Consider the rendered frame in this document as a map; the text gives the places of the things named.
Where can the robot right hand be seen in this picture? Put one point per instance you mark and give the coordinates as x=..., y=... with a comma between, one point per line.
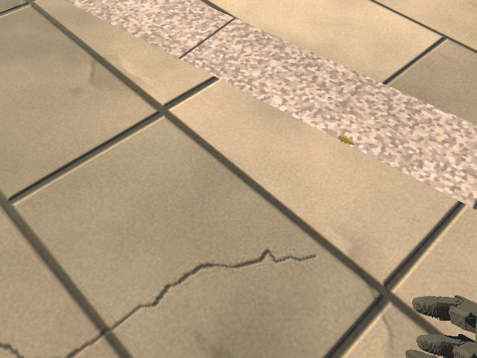
x=461, y=312

